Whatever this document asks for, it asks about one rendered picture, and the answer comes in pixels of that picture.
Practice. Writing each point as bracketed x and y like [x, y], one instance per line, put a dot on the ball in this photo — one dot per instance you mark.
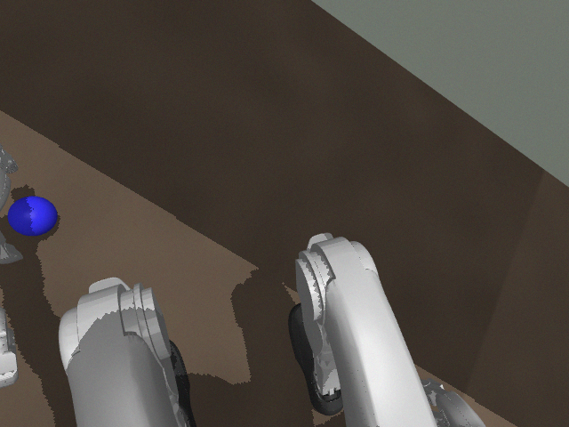
[32, 216]

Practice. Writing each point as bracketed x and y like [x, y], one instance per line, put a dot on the right robot foot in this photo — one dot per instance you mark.
[324, 404]

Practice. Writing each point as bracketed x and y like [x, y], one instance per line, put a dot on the left robot foot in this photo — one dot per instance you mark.
[183, 385]

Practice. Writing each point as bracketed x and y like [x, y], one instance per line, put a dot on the right robot hand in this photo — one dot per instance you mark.
[453, 409]

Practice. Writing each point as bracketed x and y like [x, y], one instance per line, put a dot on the left robot hand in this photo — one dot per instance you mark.
[7, 165]

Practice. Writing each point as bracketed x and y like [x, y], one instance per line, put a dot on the left robot arm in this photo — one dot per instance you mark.
[8, 357]

